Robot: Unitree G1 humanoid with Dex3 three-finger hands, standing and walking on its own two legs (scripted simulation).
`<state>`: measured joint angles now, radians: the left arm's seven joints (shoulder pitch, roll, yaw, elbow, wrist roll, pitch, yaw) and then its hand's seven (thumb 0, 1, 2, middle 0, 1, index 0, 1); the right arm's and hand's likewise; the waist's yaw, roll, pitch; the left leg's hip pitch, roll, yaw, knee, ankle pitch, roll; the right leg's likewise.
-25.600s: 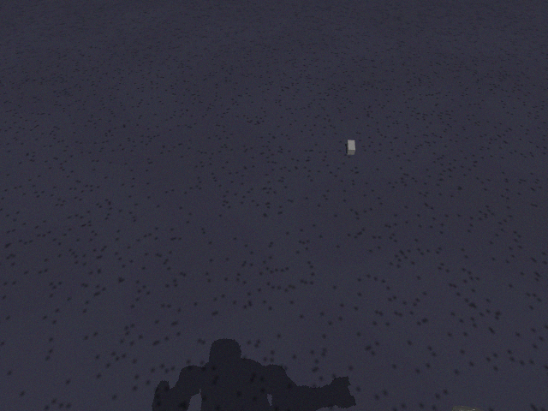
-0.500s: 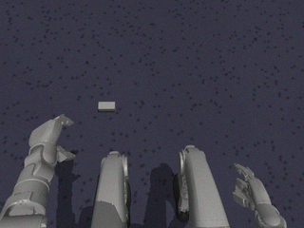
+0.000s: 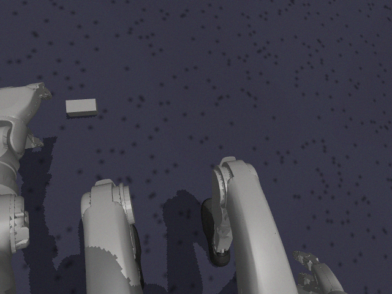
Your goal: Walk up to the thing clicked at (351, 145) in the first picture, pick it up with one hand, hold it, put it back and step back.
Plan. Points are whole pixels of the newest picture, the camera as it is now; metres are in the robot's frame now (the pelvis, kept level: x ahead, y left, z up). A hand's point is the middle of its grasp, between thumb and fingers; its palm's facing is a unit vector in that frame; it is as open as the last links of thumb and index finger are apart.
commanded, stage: rise first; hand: left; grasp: from above
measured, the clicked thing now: (82, 107) +0.58 +0.23 -0.36
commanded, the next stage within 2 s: none
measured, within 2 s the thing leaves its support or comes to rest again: neither
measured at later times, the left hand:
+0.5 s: hand (43, 112) +0.51 +0.28 -0.20, palm faces -0.45 -0.02 -0.89, open 12.2 cm
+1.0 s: hand (49, 107) +0.53 +0.28 -0.23, palm faces -0.46 -0.03 -0.89, open 12.5 cm
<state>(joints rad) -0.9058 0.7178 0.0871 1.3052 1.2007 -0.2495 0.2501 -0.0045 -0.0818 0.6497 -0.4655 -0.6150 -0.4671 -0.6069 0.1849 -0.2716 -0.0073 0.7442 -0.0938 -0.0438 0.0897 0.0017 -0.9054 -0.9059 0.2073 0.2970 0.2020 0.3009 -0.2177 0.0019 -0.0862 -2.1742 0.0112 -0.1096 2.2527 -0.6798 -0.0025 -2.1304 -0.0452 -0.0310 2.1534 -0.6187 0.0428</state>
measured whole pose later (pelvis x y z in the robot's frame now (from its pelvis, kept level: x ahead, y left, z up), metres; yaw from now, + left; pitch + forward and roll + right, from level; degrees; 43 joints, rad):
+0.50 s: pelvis +0.00 +0.00 -0.04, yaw -2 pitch +35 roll -9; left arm -1.08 0.85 0.09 1.48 1.34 -0.27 0.33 0.00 -0.20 0.72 -0.34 -0.75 -0.36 -0.72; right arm 0.18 -0.27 0.10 0.72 -0.17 -0.01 0.12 0.00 -0.91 -0.91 0.21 0.30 0.20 0.30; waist -0.31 -0.02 -0.01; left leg -2.31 0.00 -0.14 2.39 -0.70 0.01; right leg -2.24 -0.04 -0.05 2.26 -0.62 0.06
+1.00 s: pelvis +0.01 +0.01 -0.05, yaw -4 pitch +35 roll -11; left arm -1.12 0.92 0.09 1.49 1.33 -0.27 0.32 0.00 -0.23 0.74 -0.31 -0.80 -0.34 -0.77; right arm 0.19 -0.30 0.15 0.67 -0.18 0.00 0.14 0.00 -0.91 -0.91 0.21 0.30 0.20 0.30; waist -0.34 -0.03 0.03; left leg -2.33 0.00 -0.17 2.43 -0.71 0.01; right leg -2.26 -0.03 -0.06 2.28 -0.63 0.07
